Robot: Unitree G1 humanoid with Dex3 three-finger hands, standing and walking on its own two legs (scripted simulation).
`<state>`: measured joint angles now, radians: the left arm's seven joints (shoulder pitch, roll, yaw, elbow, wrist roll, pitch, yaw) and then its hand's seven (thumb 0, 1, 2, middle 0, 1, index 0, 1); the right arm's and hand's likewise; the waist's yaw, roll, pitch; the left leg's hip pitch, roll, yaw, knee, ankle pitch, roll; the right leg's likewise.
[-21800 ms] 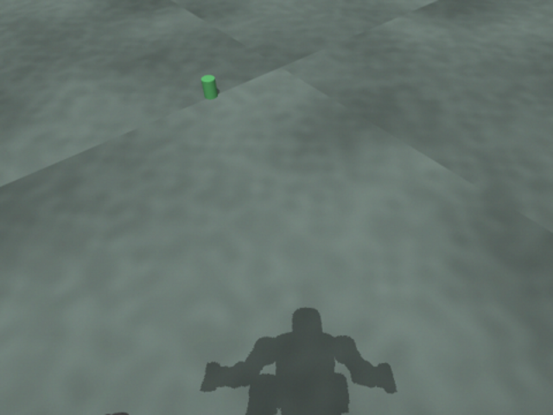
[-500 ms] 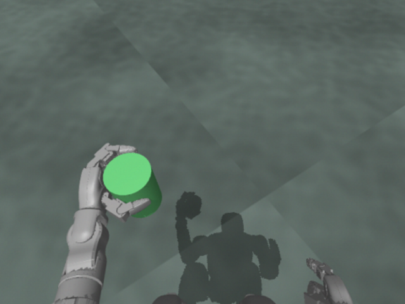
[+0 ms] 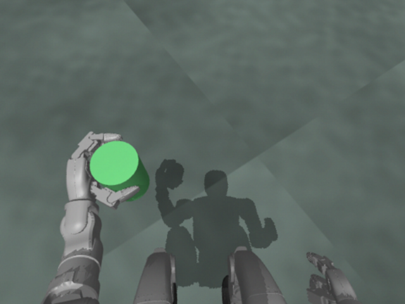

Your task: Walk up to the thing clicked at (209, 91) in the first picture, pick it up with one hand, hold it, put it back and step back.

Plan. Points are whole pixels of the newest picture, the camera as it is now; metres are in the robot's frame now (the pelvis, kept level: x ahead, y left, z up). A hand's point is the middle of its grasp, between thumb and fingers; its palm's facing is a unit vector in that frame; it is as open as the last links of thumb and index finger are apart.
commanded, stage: crouch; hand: left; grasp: from the side
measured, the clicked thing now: (123, 173) +0.37 +0.17 -0.03
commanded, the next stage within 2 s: lower in 1.50 s
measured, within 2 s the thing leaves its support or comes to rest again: neither
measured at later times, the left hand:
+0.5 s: hand (133, 202) +0.37 +0.19 -0.25, palm faces +0.09 -1.00 +0.00, open 11.8 cm
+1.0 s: hand (139, 206) +0.39 +0.20 -0.39, palm faces +0.10 -1.00 +0.00, open 11.8 cm
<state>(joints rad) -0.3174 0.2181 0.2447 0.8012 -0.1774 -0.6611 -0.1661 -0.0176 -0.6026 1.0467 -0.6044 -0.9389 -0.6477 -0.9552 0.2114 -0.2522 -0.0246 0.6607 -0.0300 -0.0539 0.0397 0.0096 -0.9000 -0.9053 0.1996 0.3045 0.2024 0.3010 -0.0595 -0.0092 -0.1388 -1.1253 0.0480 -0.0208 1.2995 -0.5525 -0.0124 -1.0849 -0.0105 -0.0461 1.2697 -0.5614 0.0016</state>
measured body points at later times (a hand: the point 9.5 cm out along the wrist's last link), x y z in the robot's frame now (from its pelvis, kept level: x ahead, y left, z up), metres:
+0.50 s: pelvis -0.05 +0.00 -0.21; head +0.14 +0.04 +0.19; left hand +0.36 +0.25 -0.25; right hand +0.08 -0.25 -0.34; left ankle +0.03 +0.12 -0.62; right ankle +0.02 -0.12 -0.62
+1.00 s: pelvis -0.07 +0.00 -0.32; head +0.15 +0.05 +0.07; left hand +0.38 +0.26 -0.38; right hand +0.01 -0.28 -0.44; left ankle +0.03 +0.12 -0.62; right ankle +0.02 -0.12 -0.62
